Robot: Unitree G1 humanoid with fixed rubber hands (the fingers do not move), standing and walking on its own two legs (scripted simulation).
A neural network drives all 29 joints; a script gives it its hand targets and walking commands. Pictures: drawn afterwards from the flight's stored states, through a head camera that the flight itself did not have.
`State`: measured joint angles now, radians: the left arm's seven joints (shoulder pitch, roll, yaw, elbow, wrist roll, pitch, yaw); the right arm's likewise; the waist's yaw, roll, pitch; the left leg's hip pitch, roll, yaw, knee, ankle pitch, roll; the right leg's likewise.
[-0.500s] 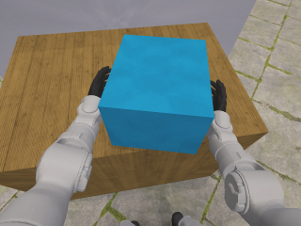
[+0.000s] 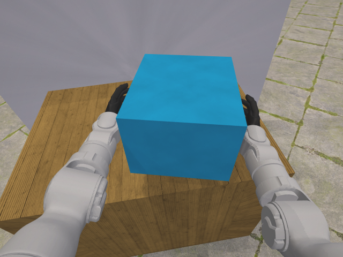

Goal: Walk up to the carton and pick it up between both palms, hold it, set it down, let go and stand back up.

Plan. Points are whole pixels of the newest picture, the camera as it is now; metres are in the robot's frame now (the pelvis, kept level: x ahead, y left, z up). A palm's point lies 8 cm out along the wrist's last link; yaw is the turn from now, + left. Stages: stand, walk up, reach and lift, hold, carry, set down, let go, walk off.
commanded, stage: reach and lift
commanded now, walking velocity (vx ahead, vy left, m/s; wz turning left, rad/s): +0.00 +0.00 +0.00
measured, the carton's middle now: (183, 112) +0.45 -0.05 +0.10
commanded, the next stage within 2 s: hold in 1.48 s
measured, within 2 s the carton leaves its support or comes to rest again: neither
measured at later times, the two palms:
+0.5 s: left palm (106, 121) +0.39 +0.13 +0.16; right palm (257, 121) +0.35 -0.21 +0.14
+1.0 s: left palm (101, 121) +0.38 +0.14 +0.17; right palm (254, 113) +0.36 -0.20 +0.15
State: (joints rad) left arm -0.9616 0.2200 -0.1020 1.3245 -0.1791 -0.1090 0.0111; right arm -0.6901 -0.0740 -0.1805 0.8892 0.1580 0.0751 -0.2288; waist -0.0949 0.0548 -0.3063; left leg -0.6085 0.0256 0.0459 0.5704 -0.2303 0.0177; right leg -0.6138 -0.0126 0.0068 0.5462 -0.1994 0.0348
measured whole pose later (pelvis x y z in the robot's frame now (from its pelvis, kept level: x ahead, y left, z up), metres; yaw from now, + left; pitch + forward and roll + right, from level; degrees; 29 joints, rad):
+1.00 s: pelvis -0.01 -0.01 +0.01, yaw +1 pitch +6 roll +2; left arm -0.71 0.15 0.18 0.84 -0.07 0.22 0.01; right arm -0.70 -0.11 -0.06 0.76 0.19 0.30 -0.24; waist -0.07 0.03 -0.23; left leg -0.34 0.00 0.05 0.35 -0.12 0.00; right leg -0.40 -0.03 0.01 0.45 -0.16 0.02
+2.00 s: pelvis +0.00 -0.01 +0.02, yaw +0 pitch +4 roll +1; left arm -0.51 0.07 0.21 0.32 0.00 0.59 0.07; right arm -0.63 -0.17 0.02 0.54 0.25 0.49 -0.22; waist -0.07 0.03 -0.23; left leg -0.27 0.01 0.05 0.35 -0.14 0.00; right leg -0.31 -0.02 0.01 0.39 -0.15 0.02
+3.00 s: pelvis -0.01 -0.01 +0.02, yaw +0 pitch +3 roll +1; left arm -0.54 0.05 0.24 0.31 0.05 0.62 0.05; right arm -0.64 -0.17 0.02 0.54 0.22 0.51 -0.21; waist -0.07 0.03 -0.23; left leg -0.26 0.01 0.05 0.34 -0.13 0.00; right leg -0.30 -0.02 0.01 0.38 -0.14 0.02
